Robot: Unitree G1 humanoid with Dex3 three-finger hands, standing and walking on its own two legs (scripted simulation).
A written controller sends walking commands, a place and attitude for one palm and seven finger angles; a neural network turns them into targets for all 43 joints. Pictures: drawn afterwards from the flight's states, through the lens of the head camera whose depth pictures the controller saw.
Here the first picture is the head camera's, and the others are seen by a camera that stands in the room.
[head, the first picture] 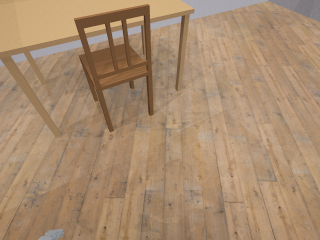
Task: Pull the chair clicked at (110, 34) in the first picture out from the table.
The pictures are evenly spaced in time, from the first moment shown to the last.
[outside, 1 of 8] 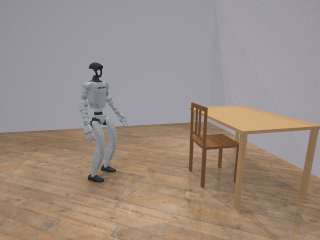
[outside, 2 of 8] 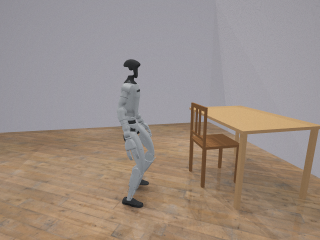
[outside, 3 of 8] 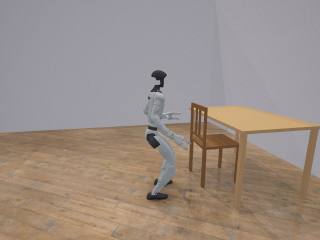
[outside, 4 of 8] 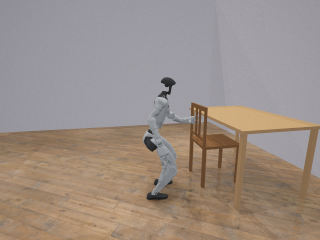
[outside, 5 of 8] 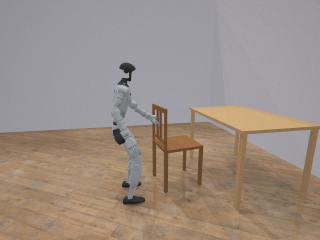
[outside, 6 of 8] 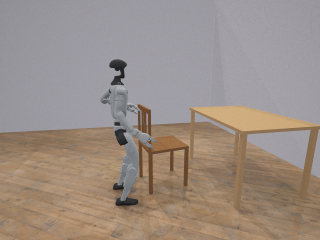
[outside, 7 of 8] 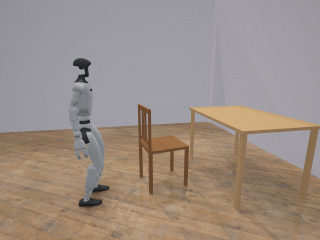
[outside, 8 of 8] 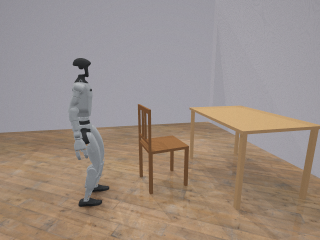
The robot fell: no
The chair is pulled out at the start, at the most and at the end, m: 0.00 0.59 0.59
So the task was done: yes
